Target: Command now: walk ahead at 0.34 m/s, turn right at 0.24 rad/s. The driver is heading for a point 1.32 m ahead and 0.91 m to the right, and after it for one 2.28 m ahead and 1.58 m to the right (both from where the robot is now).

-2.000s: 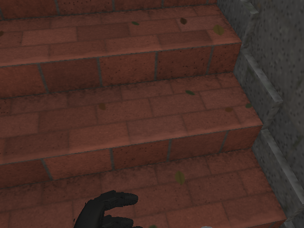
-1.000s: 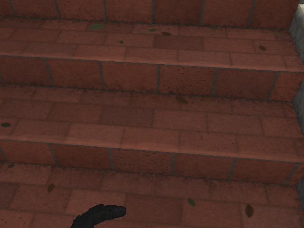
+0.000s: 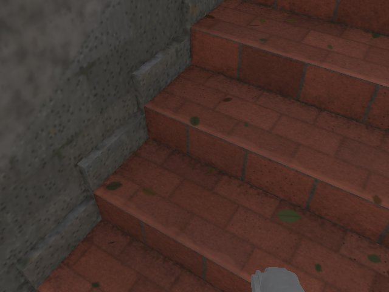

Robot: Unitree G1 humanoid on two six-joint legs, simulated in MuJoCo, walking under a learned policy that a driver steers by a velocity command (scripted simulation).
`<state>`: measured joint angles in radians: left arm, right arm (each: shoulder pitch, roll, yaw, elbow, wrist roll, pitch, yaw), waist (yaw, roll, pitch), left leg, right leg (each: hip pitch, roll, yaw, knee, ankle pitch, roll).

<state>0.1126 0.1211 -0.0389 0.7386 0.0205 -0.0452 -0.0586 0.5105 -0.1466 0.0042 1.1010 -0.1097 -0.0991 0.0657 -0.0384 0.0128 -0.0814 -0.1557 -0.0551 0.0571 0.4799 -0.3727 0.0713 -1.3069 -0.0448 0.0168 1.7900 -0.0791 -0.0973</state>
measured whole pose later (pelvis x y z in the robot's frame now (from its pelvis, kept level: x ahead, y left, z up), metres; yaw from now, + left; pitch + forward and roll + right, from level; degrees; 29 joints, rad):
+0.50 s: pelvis +0.18 -0.02 +0.13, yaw -13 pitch +5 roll +0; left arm 0.29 0.19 0.02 0.82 0.03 -0.11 -0.03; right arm 0.08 -0.24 -0.02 0.82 -0.07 -0.06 0.02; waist 0.09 -0.01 -0.15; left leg -0.85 0.03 -0.09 1.24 -0.23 -0.09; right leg -0.52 0.13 0.11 0.75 -0.32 -0.09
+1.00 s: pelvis +0.37 -0.02 +0.15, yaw -33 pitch +5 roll +1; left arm 0.10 0.14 -0.04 0.89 0.02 -0.03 -0.08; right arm 0.58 -0.08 0.05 1.15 -0.16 -0.08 0.04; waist -0.06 -0.01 -0.12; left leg -0.08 0.01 0.23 0.41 -0.41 0.03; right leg -1.36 -0.02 0.07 2.07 -0.10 -0.27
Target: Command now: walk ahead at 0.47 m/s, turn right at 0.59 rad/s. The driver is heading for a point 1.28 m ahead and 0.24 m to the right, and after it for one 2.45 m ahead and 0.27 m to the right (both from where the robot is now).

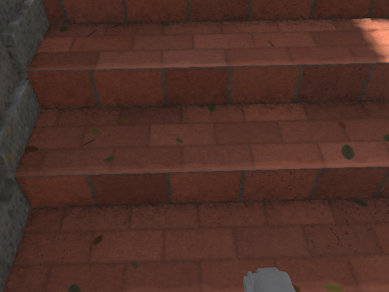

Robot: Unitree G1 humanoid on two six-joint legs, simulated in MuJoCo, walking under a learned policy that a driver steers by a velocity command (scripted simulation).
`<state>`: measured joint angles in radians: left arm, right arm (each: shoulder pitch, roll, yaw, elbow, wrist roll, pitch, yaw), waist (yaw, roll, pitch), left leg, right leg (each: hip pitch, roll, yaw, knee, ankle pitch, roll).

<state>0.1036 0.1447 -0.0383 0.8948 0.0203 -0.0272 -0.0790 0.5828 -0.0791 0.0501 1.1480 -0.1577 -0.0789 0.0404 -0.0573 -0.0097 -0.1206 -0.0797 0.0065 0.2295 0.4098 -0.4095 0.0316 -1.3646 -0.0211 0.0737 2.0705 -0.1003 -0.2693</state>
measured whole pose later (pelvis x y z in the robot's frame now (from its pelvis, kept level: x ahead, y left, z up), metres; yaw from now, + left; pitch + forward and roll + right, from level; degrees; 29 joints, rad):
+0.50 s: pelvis +0.29 -0.04 +0.15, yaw -17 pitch +4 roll +1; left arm 0.54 0.12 -0.02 1.15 0.13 -0.05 -0.08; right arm 0.04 -0.15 0.05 0.78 -0.04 -0.05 0.04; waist 0.06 -0.03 -0.14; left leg -1.36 0.05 -0.07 1.91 -0.16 0.14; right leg -0.28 0.11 0.12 0.59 -0.36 -0.09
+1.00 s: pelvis +0.54 -0.09 +0.30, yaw -24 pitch +5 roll +1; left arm 0.07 0.20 -0.02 0.87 0.04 -0.04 -0.06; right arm 0.60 -0.10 0.04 1.10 -0.11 -0.10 0.05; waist -0.12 0.00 -0.14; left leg -0.20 -0.01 0.07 0.52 -0.40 0.05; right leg -1.36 -0.04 0.07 1.95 -0.13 -0.20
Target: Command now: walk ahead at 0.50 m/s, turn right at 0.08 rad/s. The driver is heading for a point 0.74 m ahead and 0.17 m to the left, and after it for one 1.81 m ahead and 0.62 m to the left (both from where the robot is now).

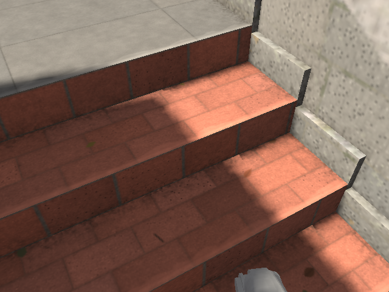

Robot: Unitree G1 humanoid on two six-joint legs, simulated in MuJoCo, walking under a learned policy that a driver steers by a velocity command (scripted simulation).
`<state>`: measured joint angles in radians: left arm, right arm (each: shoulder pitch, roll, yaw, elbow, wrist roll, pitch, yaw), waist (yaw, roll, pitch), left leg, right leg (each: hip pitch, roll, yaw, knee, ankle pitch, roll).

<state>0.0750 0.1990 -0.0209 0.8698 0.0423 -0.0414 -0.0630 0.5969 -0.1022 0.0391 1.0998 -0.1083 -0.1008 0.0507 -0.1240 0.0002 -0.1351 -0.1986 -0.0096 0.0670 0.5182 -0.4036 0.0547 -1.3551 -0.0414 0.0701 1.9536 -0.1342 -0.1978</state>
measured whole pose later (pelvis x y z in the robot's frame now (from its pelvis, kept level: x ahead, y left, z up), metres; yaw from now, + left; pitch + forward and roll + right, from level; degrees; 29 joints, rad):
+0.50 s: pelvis +0.31 -0.08 +0.13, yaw +4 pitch +3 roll -3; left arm 0.37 0.17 0.01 1.09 0.09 -0.05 -0.06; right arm 0.20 -0.21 -0.05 0.99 0.01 -0.09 0.09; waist 0.01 0.04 -0.08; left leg -1.16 0.01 -0.17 2.11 0.02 0.25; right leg -0.41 0.01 -0.26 0.69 -0.35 -0.09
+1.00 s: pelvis +0.57 +0.00 +0.25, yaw +20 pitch +6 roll +3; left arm 0.24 0.24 0.00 1.03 0.07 -0.09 -0.10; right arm 0.30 -0.17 -0.04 1.03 -0.04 -0.04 0.04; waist -0.05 -0.06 -0.15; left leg -0.62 -0.15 0.04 0.99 -0.48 0.09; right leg -0.76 0.02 0.18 1.86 -0.01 -0.16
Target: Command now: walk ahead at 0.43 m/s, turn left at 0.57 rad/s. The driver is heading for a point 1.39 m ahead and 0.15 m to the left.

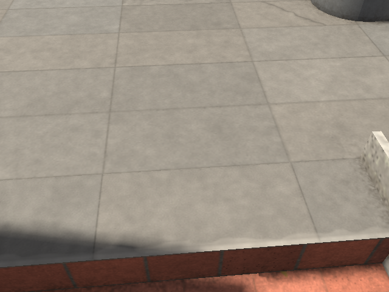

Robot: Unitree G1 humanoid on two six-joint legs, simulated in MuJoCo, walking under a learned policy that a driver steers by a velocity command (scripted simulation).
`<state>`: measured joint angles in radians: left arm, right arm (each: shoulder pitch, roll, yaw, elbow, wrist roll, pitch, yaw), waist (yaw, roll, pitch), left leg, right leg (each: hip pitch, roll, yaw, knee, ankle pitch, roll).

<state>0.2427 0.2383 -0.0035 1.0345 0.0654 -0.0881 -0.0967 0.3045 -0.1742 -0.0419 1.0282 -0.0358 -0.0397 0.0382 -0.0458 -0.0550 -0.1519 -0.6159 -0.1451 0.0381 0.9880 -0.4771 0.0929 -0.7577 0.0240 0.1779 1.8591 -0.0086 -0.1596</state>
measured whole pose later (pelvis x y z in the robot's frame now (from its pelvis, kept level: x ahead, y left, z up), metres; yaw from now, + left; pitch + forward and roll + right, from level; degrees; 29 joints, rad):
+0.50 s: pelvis +0.17 -0.07 +0.16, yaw +18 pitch +4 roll -2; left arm 0.15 0.20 0.03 0.88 0.02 -0.11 0.02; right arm 0.13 -0.27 -0.09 0.87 -0.03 -0.05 0.05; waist 0.03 0.04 -0.10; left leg -0.78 0.00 -0.13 1.54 -0.19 0.06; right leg -0.68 -0.06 -0.17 0.89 -0.28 -0.06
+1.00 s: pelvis +0.17 -0.05 +0.12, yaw +22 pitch +2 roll -3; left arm 0.11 0.22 -0.02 0.78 -0.01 -0.09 -0.09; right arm 0.20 -0.24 -0.03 0.93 -0.02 -0.07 0.05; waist 0.02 0.08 -0.06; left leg -0.19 0.09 0.01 0.47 -0.24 -0.09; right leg -0.75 -0.09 -0.15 1.14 -0.42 -0.01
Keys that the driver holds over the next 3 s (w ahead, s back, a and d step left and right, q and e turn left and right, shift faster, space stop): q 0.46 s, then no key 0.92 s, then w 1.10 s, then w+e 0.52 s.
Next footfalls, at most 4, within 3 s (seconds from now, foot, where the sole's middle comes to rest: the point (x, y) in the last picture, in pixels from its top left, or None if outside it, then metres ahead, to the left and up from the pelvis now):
0.30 right None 0.35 -0.14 -0.56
0.70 left None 0.15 0.08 -0.59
1.04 left None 0.10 0.05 -0.71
1.26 right None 0.27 -0.14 -0.55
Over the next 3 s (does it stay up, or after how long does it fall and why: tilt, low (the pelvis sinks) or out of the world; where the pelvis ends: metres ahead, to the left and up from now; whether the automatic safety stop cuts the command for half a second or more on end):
stays up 0.97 0.23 0.37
